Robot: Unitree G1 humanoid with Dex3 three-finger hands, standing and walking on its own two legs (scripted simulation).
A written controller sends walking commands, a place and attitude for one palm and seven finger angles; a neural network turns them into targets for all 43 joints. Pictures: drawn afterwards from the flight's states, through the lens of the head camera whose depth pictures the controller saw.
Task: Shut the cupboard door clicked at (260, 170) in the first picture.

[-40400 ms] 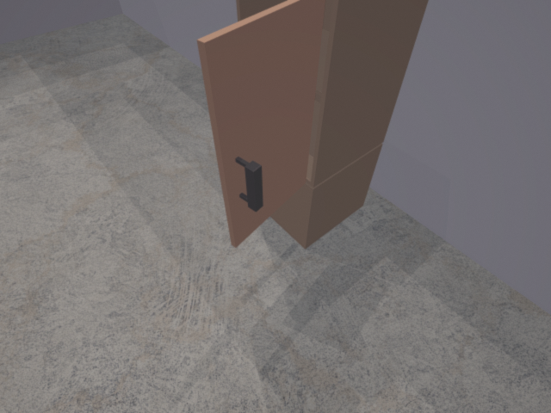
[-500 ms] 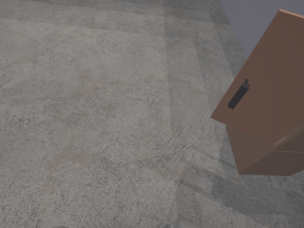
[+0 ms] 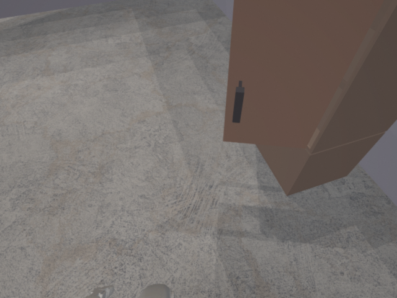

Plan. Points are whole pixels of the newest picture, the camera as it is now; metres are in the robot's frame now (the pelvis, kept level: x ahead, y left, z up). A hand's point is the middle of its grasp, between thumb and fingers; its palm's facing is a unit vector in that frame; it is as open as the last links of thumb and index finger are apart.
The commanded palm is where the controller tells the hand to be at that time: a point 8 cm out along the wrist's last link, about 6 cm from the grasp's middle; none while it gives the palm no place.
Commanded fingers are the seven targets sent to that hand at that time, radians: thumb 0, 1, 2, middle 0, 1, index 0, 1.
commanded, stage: turn to face it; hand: left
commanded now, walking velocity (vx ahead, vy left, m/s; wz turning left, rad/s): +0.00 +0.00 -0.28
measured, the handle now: (238, 101) +0.73 -0.11 -0.09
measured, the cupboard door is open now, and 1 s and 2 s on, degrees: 64 64 64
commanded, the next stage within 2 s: take the last steps up to it in 0.22 s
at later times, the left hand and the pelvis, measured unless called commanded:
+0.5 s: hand out of the picture +0.11 +0.25 -0.17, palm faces -0.13 -0.98 -0.18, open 7.4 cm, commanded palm none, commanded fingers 0.00 0.90 0.90 -0.20 -0.30 -0.20 -0.30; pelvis +0.03 +0.05 +0.01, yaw -10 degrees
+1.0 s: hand (180, 250) +0.25 +0.06 -0.16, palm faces -0.24 -0.95 -0.19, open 7.2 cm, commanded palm none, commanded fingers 0.00 0.90 0.90 -0.20 -0.30 -0.20 -0.30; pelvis +0.12 -0.09 +0.00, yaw -14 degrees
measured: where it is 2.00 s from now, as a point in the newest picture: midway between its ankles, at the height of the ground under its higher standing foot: (248, 287)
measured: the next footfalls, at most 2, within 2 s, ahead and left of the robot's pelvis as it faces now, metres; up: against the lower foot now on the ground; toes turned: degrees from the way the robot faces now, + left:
left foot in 0.22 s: +0.06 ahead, +0.14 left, +0.00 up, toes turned -1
right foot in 0.82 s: +0.13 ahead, -0.18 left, +0.00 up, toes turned -20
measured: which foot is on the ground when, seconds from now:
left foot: up 0.00-0.20, down 0.22-0.82, up 0.84-1.00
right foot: down 0.00-0.24, up 0.26-0.80, down 0.82-1.00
